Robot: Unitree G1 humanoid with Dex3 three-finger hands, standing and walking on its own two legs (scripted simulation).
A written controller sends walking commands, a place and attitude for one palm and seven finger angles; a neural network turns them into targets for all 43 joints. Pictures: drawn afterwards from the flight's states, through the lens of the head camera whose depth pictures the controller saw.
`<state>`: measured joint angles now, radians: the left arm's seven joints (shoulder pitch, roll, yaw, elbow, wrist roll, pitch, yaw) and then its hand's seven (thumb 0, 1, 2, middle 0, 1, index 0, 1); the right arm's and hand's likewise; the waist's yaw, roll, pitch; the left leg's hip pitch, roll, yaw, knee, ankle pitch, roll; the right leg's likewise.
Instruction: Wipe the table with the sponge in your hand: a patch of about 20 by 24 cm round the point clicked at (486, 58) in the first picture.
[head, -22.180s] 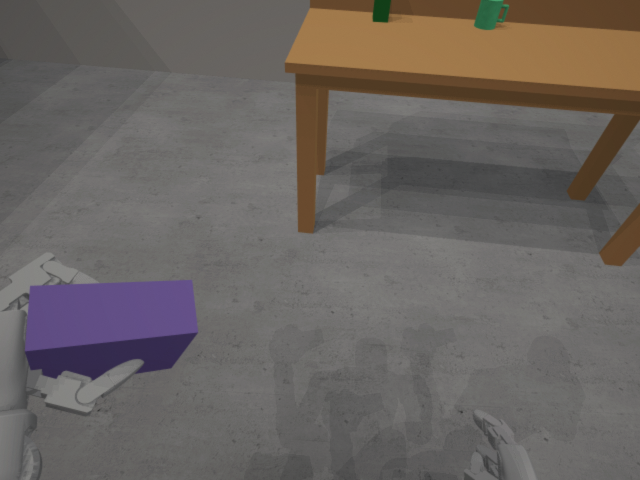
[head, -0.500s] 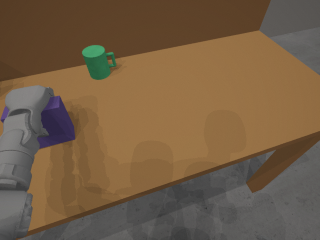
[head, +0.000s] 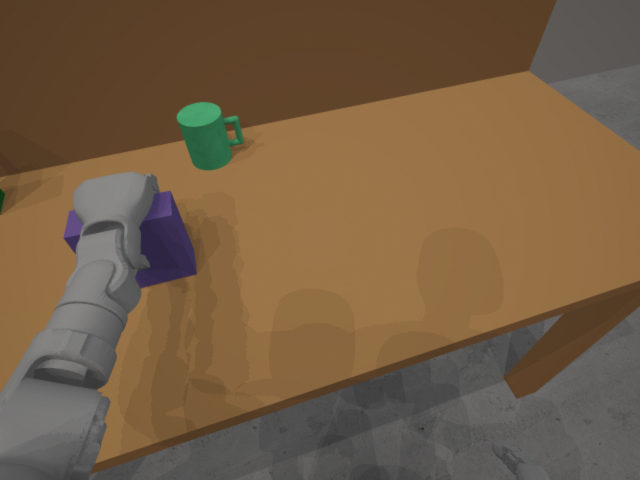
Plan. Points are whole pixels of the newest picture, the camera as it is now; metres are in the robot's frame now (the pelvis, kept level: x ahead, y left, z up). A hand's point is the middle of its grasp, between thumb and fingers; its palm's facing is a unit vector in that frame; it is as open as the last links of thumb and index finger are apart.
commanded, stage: slide across to the middle lane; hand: left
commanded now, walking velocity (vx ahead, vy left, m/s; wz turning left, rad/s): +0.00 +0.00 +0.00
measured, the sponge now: (143, 254) +0.40 +0.29 +0.04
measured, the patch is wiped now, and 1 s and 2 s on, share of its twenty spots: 0.50 0.80 0.85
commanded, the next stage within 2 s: wipe back along the middle lane in 0.14 s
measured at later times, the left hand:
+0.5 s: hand (169, 233) +0.40 +0.23 +0.09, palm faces -0.02 +0.00 -1.00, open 9.7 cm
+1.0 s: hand (164, 260) +0.36 +0.23 +0.08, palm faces +0.01 -0.01 -1.00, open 9.7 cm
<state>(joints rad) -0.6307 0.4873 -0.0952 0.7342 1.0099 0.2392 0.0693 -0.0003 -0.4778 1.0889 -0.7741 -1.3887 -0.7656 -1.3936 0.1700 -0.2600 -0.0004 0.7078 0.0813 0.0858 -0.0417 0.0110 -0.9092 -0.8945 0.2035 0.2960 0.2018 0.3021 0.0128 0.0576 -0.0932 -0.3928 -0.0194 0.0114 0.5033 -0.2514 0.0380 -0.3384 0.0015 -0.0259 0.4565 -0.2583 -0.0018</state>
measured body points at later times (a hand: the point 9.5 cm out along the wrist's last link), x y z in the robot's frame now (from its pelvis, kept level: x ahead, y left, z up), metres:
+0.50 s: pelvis +0.01 -0.02 +0.00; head +0.03 -0.05 +0.45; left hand +0.40 +0.23 +0.14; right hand +0.16 -0.27 -0.12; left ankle -0.01 +0.09 -0.74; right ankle -0.02 -0.12 -0.74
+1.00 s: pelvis +0.00 -0.02 +0.00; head +0.00 -0.05 +0.45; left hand +0.35 +0.22 +0.14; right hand +0.20 -0.26 -0.10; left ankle -0.01 +0.09 -0.74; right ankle -0.02 -0.12 -0.74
